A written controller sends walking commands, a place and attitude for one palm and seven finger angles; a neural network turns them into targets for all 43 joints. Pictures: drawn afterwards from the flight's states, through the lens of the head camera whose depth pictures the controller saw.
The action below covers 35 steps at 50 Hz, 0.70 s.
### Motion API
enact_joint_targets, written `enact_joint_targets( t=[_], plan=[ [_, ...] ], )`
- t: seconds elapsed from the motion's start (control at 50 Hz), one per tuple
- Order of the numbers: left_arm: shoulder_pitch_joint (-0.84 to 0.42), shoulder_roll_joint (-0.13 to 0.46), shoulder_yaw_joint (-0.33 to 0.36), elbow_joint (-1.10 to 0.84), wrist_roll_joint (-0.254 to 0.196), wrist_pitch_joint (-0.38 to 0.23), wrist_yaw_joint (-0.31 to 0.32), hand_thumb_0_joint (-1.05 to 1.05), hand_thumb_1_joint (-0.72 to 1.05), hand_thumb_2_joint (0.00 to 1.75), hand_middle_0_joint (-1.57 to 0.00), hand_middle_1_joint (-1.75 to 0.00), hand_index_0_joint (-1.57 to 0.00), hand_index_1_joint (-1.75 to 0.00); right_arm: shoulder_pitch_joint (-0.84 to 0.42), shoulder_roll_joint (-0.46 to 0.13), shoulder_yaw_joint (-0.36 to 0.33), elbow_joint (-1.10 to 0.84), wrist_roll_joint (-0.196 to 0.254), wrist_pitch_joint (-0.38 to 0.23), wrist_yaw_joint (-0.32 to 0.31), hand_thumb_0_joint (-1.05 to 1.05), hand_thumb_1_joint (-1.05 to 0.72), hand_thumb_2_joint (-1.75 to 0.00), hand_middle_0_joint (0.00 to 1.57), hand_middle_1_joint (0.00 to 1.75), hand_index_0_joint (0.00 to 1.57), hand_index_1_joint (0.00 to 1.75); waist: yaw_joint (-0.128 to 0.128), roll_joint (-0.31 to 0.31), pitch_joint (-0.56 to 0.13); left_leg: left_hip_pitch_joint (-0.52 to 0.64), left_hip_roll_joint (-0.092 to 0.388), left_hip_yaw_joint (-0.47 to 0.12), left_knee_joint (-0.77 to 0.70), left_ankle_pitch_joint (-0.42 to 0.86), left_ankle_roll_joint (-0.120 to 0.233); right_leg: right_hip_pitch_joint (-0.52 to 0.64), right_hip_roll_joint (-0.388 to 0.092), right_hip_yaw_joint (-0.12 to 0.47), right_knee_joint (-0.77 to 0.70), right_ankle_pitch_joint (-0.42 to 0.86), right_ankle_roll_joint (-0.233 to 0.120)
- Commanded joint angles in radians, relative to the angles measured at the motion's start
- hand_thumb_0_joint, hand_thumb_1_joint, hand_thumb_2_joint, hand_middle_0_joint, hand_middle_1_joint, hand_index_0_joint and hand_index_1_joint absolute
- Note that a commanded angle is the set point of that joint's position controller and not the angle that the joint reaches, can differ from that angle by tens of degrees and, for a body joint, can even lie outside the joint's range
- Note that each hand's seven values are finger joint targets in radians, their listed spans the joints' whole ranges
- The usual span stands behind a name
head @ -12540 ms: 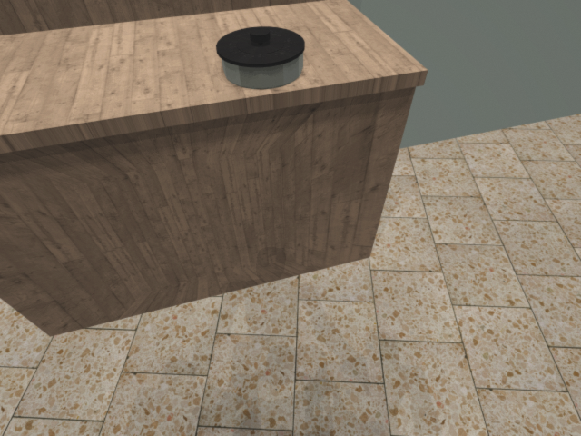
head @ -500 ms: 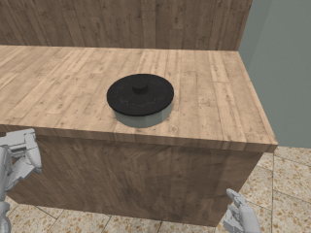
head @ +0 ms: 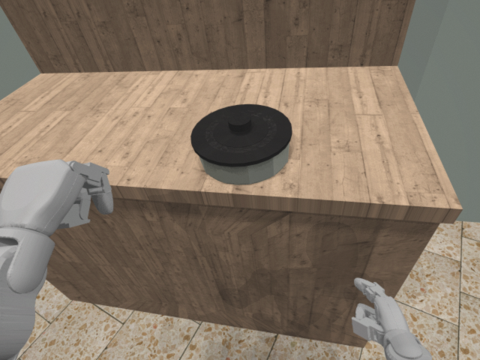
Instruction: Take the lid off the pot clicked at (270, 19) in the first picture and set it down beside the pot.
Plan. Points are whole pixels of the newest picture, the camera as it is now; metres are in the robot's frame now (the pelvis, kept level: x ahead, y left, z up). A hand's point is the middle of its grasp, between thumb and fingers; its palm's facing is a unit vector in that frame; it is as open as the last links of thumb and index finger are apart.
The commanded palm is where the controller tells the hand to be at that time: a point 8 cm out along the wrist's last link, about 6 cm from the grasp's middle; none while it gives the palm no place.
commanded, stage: reach forward and open the fingers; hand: left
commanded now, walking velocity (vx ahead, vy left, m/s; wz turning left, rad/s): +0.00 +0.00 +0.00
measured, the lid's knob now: (239, 122) +0.51 +0.09 +0.16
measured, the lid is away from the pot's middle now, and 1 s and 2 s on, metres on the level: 0.00 0.00 0.00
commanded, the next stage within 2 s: move the open hand above the knob in 1.02 s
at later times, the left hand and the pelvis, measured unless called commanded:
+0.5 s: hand (86, 190) +0.26 +0.25 +0.21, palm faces +0.00 -0.01 -1.00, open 8.3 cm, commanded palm +0.22 +0.25 +0.28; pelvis -0.03 +0.00 +0.00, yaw +0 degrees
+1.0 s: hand (95, 166) +0.30 +0.26 +0.22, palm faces +0.01 -0.02 -1.00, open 9.8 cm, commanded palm +0.25 +0.25 +0.29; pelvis -0.03 +0.01 +0.00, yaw +1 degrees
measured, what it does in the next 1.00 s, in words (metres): stands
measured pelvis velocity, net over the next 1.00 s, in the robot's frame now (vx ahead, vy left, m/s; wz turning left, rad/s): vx -0.03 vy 0.01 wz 0.01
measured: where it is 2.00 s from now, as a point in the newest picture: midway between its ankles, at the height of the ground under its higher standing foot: outside the picture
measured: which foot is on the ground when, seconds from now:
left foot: down 0.00-1.00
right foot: down 0.00-1.00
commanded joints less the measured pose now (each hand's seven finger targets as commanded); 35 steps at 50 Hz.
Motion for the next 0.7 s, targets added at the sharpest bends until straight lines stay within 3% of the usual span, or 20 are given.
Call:
enact_joint_targets(
  t=[0.0,0.1,0.14,0.18,0.22,0.24,0.26,0.28,0.34,0.36,0.4,0.44,0.48,0.54,0.56,0.58,0.62,0.64,0.66,0.68],
  plan=[
    [-0.309,0.272,0.133,-0.081,0.053,-0.010,-0.048,0.00,0.31,1.32,-1.16,-0.79,-1.16,-0.79,-0.195,-0.080,-0.023,-0.157,0.004,-0.055,-0.017,0.00,-0.90,-0.90,0.20,0.30,0.20,0.30,-0.014,-0.071,-0.157,0.176,-0.003,-0.041,-0.080,0.131,-0.013,-0.069,0.029,0.030,-0.116,0.155,0.001],
    [-0.479,0.277,0.078,-0.004,0.076,-0.014,-0.132,0.00,0.13,1.42,-1.11,-0.61,-1.11,-0.61,-0.205,-0.078,-0.012,-0.149,0.005,-0.053,-0.018,0.00,-0.90,-0.90,0.20,0.30,0.20,0.30,-0.026,-0.055,-0.130,0.169,-0.002,-0.043,-0.109,0.080,-0.017,-0.080,0.033,0.026,-0.140,0.097,-0.002],
    [-0.460,0.292,0.101,0.004,0.077,-0.012,-0.155,0.00,0.06,1.47,-1.09,-0.54,-1.09,-0.54,-0.220,-0.076,-0.010,-0.170,0.008,-0.060,-0.012,0.00,-0.90,-0.90,0.20,0.30,0.20,0.30,-0.016,-0.030,-0.159,0.180,-0.003,-0.048,-0.103,0.097,-0.016,-0.060,0.046,0.035,-0.134,0.116,-0.011],
    [-0.538,0.296,0.072,0.064,0.084,-0.020,-0.183,0.00,-0.02,1.51,-1.07,-0.47,-1.07,-0.47,-0.202,-0.076,-0.009,-0.153,0.005,-0.054,-0.015,0.00,-0.90,-0.90,0.20,0.30,0.20,0.30,-0.024,-0.073,-0.146,0.159,-0.006,-0.039,-0.115,0.058,-0.016,-0.071,0.031,0.027,-0.145,0.070,-0.003],
    [-0.575,0.316,0.074,0.103,0.090,-0.028,-0.201,0.00,-0.09,1.55,-1.05,-0.40,-1.05,-0.40,-0.197,-0.082,-0.012,-0.153,0.003,-0.055,-0.019,0.00,-0.90,-0.90,0.20,0.30,0.20,0.30,-0.021,-0.072,-0.135,0.150,-0.007,-0.039,-0.122,0.024,-0.014,-0.081,0.029,0.030,-0.155,0.035,-0.002],
    [-0.571,0.314,0.085,0.073,0.083,-0.031,-0.206,0.00,-0.12,1.57,-1.03,-0.36,-1.03,-0.36,-0.208,-0.082,-0.011,-0.170,0.010,-0.060,-0.012,0.00,-0.90,-0.90,0.20,0.30,0.20,0.30,-0.025,-0.028,-0.159,0.168,-0.003,-0.047,-0.118,0.036,-0.014,-0.072,0.041,0.035,-0.148,0.045,-0.010],
    [-0.620,0.318,0.066,0.086,0.093,-0.035,-0.217,0.00,-0.16,1.59,-1.02,-0.33,-1.02,-0.33,-0.201,-0.079,-0.011,-0.158,0.004,-0.062,-0.014,0.00,-0.90,-0.90,0.20,0.30,0.20,0.30,-0.022,-0.039,-0.193,0.162,-0.011,-0.042,-0.118,0.041,-0.014,-0.055,0.027,0.031,-0.142,0.048,-0.009],
    [-0.638,0.321,0.065,0.099,0.088,-0.042,-0.222,0.00,-0.19,1.61,-1.01,-0.29,-1.01,-0.29,-0.195,-0.081,-0.014,-0.159,0.005,-0.064,-0.015,0.00,-0.90,-0.90,0.20,0.30,0.20,0.30,-0.024,-0.064,-0.178,0.162,-0.008,-0.043,-0.120,0.030,-0.013,-0.066,0.026,0.030,-0.146,0.036,-0.005],
    [-0.631,0.325,0.078,0.113,0.081,-0.045,-0.237,0.00,-0.29,1.68,-0.97,-0.19,-0.97,-0.19,-0.196,-0.084,-0.018,-0.172,0.010,-0.074,-0.012,0.00,-0.90,-0.90,0.20,0.30,0.20,0.30,-0.024,-0.030,-0.192,0.178,-0.009,-0.049,-0.114,0.029,-0.010,-0.070,0.036,0.038,-0.147,0.035,-0.010],
    [-0.671,0.351,0.080,0.158,0.093,-0.047,-0.246,0.00,-0.33,1.70,-0.96,-0.15,-0.96,-0.15,-0.184,-0.086,-0.018,-0.154,0.005,-0.072,-0.014,0.00,-0.90,-0.90,0.20,0.30,0.20,0.30,-0.021,-0.077,-0.187,0.151,-0.013,-0.044,-0.118,0.020,-0.011,-0.065,0.021,0.033,-0.145,0.023,-0.007],
    [-0.702,0.346,0.069,0.203,0.088,-0.057,-0.255,0.00,-0.40,1.74,-0.94,-0.08,-0.94,-0.08,-0.178,-0.094,-0.023,-0.156,0.008,-0.074,-0.019,0.00,-0.90,-0.90,0.20,0.30,0.20,0.30,-0.026,-0.099,-0.142,0.133,-0.013,-0.041,-0.122,-0.013,-0.008,-0.093,0.019,0.032,-0.156,-0.012,-0.002],
    [-0.694,0.320,0.058,0.199,0.073,-0.060,-0.261,0.00,-0.40,1.74,-0.93,-0.08,-0.93,-0.08,-0.182,-0.091,-0.025,-0.170,0.017,-0.083,-0.016,0.00,-0.90,-0.90,0.20,0.30,0.20,0.30,-0.032,-0.059,-0.157,0.154,-0.012,-0.046,-0.115,-0.017,-0.008,-0.097,0.028,0.039,-0.155,-0.014,-0.006],
    [-0.758,0.334,0.047,0.203,0.080,-0.072,-0.268,0.00,-0.40,1.74,-0.92,-0.08,-0.92,-0.08,-0.172,-0.093,-0.029,-0.161,0.013,-0.088,-0.018,0.00,-0.90,-0.90,0.20,0.30,0.20,0.30,-0.028,-0.088,-0.161,0.141,-0.013,-0.047,-0.121,-0.030,-0.006,-0.095,0.017,0.034,-0.147,-0.027,-0.004],
    [-0.783,0.344,0.062,0.162,0.076,-0.077,-0.262,0.00,-0.40,1.74,-0.92,-0.08,-0.92,-0.08,-0.177,-0.092,-0.032,-0.170,0.016,-0.101,-0.017,0.00,-0.90,-0.90,0.20,0.30,0.20,0.30,-0.028,-0.014,-0.215,0.183,-0.012,-0.063,-0.120,-0.016,-0.005,-0.081,0.030,0.038,-0.132,-0.005,-0.014],
    [-0.807,0.382,0.076,0.224,0.099,-0.073,-0.266,0.00,-0.39,1.74,-0.91,-0.08,-0.91,-0.08,-0.160,-0.095,-0.030,-0.153,0.007,-0.099,-0.018,0.00,-0.90,-0.90,0.20,0.30,0.20,0.30,-0.020,-0.067,-0.208,0.150,-0.014,-0.060,-0.126,-0.021,-0.007,-0.075,0.017,0.034,-0.131,-0.015,-0.012],
    [-0.802,0.370,0.072,0.273,0.094,-0.070,-0.268,0.00,-0.39,1.74,-0.91,-0.08,-0.91,-0.08,-0.153,-0.099,-0.033,-0.148,0.011,-0.094,-0.021,0.00,-0.90,-0.90,0.20,0.30,0.20,0.30,-0.026,-0.096,-0.158,0.132,-0.010,-0.054,-0.128,-0.036,-0.007,-0.100,0.019,0.031,-0.138,-0.031,-0.008],
    [-0.843,0.344,0.040,0.291,0.094,-0.072,-0.275,0.00,-0.39,1.74,-0.91,-0.08,-0.91,-0.08,-0.154,-0.102,-0.034,-0.150,0.015,-0.088,-0.021,0.00,-0.90,-0.90,0.20,0.30,0.20,0.30,-0.031,-0.081,-0.134,0.121,-0.008,-0.056,-0.138,-0.077,-0.009,-0.121,0.019,0.027,-0.135,-0.059,-0.007],
    [-0.813,0.327,0.044,0.279,0.083,-0.070,-0.273,0.00,-0.39,1.74,-0.91,-0.08,-0.91,-0.08,-0.153,-0.100,-0.034,-0.161,0.020,-0.091,-0.017,0.00,-0.90,-0.90,0.20,0.30,0.20,0.30,-0.033,-0.063,-0.164,0.143,-0.008,-0.065,-0.132,-0.072,-0.008,-0.112,0.028,0.029,-0.131,-0.046,-0.012],
    [-0.880,0.321,0.010,0.248,0.097,-0.074,-0.279,0.00,-0.39,1.74,-0.91,-0.08,-0.91,-0.08,-0.159,-0.095,-0.032,-0.158,0.018,-0.094,-0.015,0.00,-0.90,-0.90,0.20,0.30,0.20,0.30,-0.032,-0.053,-0.197,0.144,-0.009,-0.067,-0.139,-0.073,-0.009,-0.098,0.018,0.027,-0.118,-0.038,-0.013],
    [-0.879,0.326,0.018,0.258,0.093,-0.075,-0.276,0.00,-0.39,1.74,-0.90,-0.08,-0.90,-0.08,-0.154,-0.095,-0.036,-0.159,0.017,-0.096,-0.016,0.00,-0.90,-0.90,0.20,0.30,0.20,0.30,-0.030,-0.068,-0.190,0.144,-0.007,-0.067,-0.137,-0.076,-0.007,-0.103,0.020,0.029,-0.118,-0.042,-0.012]
  ],
)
